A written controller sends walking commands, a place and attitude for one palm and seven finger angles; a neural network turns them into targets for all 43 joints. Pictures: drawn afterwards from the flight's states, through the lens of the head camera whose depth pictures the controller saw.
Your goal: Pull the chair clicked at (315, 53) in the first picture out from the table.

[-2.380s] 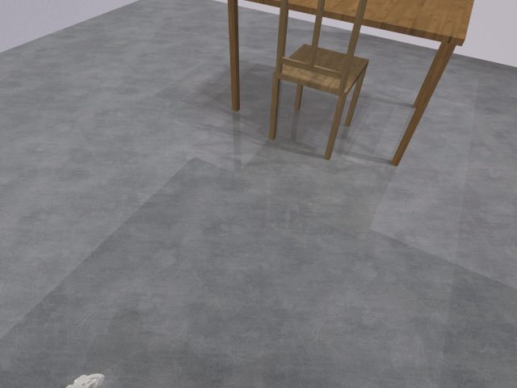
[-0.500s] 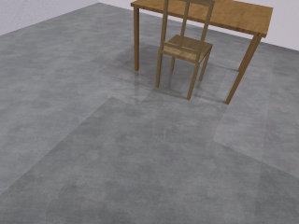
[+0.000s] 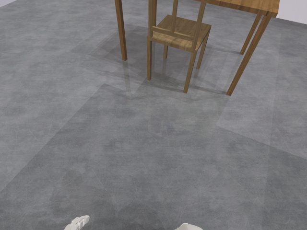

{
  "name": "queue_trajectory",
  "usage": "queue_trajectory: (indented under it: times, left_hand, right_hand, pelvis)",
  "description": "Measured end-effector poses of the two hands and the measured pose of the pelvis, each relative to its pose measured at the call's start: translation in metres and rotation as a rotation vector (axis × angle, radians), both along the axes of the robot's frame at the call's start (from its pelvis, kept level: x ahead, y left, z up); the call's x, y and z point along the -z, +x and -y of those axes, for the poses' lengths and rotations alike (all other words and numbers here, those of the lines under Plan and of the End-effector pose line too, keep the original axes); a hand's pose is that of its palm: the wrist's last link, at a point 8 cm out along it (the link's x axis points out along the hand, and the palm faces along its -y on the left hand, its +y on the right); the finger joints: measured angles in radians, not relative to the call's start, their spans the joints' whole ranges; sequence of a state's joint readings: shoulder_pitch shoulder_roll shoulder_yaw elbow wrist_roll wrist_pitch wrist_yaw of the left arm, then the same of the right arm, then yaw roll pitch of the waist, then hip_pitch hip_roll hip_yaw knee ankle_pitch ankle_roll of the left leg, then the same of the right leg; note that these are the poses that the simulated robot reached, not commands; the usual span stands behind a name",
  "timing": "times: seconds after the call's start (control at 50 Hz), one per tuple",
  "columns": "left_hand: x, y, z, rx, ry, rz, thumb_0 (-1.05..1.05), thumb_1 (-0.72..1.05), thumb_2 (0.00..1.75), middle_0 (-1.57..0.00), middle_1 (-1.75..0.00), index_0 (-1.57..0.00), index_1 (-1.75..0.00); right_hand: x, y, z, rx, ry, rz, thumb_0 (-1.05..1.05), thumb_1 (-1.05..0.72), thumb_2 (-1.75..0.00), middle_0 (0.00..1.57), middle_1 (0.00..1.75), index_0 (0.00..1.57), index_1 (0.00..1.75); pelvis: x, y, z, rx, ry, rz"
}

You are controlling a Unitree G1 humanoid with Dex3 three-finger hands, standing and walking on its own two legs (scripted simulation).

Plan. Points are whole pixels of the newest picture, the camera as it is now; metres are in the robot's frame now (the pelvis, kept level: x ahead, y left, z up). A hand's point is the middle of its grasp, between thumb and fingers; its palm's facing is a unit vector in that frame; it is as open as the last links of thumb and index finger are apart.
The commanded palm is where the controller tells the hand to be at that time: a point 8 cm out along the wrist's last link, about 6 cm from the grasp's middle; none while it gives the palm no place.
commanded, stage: walk to a spot facing it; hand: left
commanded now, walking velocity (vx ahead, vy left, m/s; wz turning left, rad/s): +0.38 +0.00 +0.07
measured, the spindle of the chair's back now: (175, 6) +1.37 -0.12 -0.05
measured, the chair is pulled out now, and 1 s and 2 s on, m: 0.00 0.00 0.00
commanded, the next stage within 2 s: turn to face it in 1.04 s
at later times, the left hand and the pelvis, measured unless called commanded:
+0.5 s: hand (79, 194) +0.24 +0.24 -0.16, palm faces +0.06 -0.99 -0.14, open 7.4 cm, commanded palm none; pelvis +0.23 +0.06 +0.03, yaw +0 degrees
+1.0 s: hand (110, 119) +0.53 +0.18 -0.14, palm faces +0.02 -0.98 -0.22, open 7.2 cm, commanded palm none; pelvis +0.47 +0.00 +0.02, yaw -1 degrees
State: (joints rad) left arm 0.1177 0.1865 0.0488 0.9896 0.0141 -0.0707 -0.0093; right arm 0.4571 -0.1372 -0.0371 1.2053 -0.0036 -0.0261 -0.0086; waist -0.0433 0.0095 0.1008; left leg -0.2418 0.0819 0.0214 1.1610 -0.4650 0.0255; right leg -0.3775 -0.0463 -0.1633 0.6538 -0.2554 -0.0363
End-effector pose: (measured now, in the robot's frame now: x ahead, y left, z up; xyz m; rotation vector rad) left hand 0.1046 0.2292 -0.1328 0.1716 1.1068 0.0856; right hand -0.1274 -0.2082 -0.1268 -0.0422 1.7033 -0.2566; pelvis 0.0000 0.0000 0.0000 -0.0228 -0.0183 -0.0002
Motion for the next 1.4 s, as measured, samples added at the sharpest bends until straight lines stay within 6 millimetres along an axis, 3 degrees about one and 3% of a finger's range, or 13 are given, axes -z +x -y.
queue_trajectory:
  times: [0.1, 0.18, 0.3, 0.38, 0.54, 0.68, 0.8, 0.88, 1.02, 1.12, 1.2, 1.3, 1.4]
  left_hand:
    - [-0.006, 0.001, -0.004, -0.055, 0.008, -0.083, -0.01, 0.93, 0.9, -0.2, -0.3, -0.2, -0.3]
    - [-0.002, -0.001, -0.017, -0.081, -0.002, -0.17, -0.01, 0.94, 0.9, -0.2, -0.3, -0.2, -0.3]
    - [0.023, 0.007, -0.04, -0.15, -0.05, -0.286, 0.0, 0.92, 0.9, -0.2, -0.3, -0.2, -0.3]
    - [0.016, 0.038, -0.052, -0.141, -0.054, -0.33, 0.0, 0.92, 0.9, -0.2, -0.3, -0.2, -0.3]
    - [-0.006, 0.161, -0.062, -0.102, -0.045, -0.215, 0.01, 0.91, 0.9, -0.2, -0.3, -0.19, -0.3]
    - [-0.008, 0.283, -0.04, -0.014, -0.036, -0.144, 0.0, 0.91, 0.9, -0.2, -0.3, -0.19, -0.3]
    - [0.002, 0.391, -0.008, 0.048, 0.001, -0.043, 0.0, 0.91, 0.9, -0.2, -0.3, -0.2, -0.3]
    - [-0.004, 0.416, 0.002, 0.005, 0.009, -0.03, 0.0, 0.91, 0.9, -0.2, -0.3, -0.2, -0.3]
    - [-0.02, 0.414, -0.003, -0.071, 0.038, -0.14, -0.01, 0.93, 0.9, -0.2, -0.3, -0.2, -0.3]
    - [-0.015, 0.41, -0.003, -0.134, 0.0, -0.221, 0.0, 0.92, 0.9, -0.2, -0.3, -0.2, -0.3]
    - [-0.003, 0.411, -0.005, -0.197, -0.047, -0.283, 0.0, 0.91, 0.9, -0.2, -0.3, -0.2, -0.3]
    - [0.016, 0.417, -0.016, -0.224, -0.097, -0.409, 0.0, 0.91, 0.9, -0.2, -0.3, -0.2, -0.3]
    - [0.009, 0.457, -0.037, -0.151, -0.077, -0.438, 0.0, 0.91, 0.9, -0.2, -0.3, -0.2, -0.3]
  right_hand:
    - [-0.005, 0.143, 0.024, -0.086, -0.06, 0.275, 0.01, -0.91, -0.9, 0.19, 0.3, 0.2, 0.3]
    - [-0.017, 0.247, 0.021, -0.149, -0.076, 0.456, 0.0, -0.91, -0.9, 0.19, 0.3, 0.2, 0.3]
    - [-0.022, 0.361, -0.01, -0.247, -0.091, 0.587, 0.0, -0.91, -0.9, 0.19, 0.3, 0.2, 0.3]
    - [-0.024, 0.384, -0.029, -0.233, -0.089, 0.573, 0.0, -0.91, -0.9, 0.19, 0.3, 0.2, 0.3]
    - [-0.031, 0.364, -0.03, -0.139, -0.104, 0.344, -0.01, -0.95, -0.9, 0.2, 0.3, 0.2, 0.3]
    - [-0.02, 0.352, -0.039, -0.026, -0.036, 0.146, 0.0, -0.92, -0.9, 0.2, 0.3, 0.2, 0.3]
    - [0.006, 0.378, -0.032, 0.045, 0.036, 0.018, 0.0, -0.91, -0.9, 0.2, 0.3, 0.2, 0.3]
    - [0.011, 0.445, -0.011, 0.021, 0.036, 0.078, 0.01, -0.91, -0.9, 0.2, 0.3, 0.2, 0.3]
    - [-0.002, 0.613, 0.02, -0.085, -0.014, 0.364, 0.0, -0.91, -0.9, 0.19, 0.3, 0.2, 0.3]
    - [-0.013, 0.709, 0.02, -0.166, -0.032, 0.468, 0.0, -0.93, -0.9, 0.19, 0.3, 0.2, 0.3]
    - [-0.017, 0.776, 0.002, -0.258, -0.03, 0.496, 0.0, -0.92, -0.9, 0.19, 0.3, 0.2, 0.3]
    - [-0.013, 0.841, -0.035, -0.312, -0.048, 0.55, 0.0, -0.92, -0.9, 0.19, 0.3, 0.2, 0.3]
    - [-0.021, 0.851, -0.057, -0.232, -0.049, 0.577, 0.0, -0.91, -0.9, 0.19, 0.3, 0.2, 0.3]
  pelvis:
    - [-0.014, 0.042, -0.002, -0.006, -0.008, -0.008]
    - [-0.017, 0.078, -0.01, -0.011, -0.02, -0.018]
    - [-0.004, 0.142, -0.038, -0.023, -0.029, -0.017]
    - [-0.01, 0.178, -0.051, -0.011, -0.025, -0.013]
    - [-0.029, 0.248, -0.057, 0.0, -0.007, -0.018]
    - [-0.022, 0.317, -0.043, 0.025, 0.017, -0.016]
    - [0.003, 0.39, -0.013, 0.04, 0.026, -0.009]
    - [-0.002, 0.424, -0.001, 0.032, 0.022, 0.01]
    - [-0.022, 0.483, 0.002, 0.005, 0.01, -0.002]
    - [-0.024, 0.526, -0.007, -0.036, -0.006, -0.01]
    - [-0.019, 0.561, -0.022, -0.067, -0.02, -0.013]
    - [-0.005, 0.601, -0.048, -0.038, -0.018, -0.014]
    - [-0.015, 0.62, -0.059, 0.04, -0.018, -0.005]
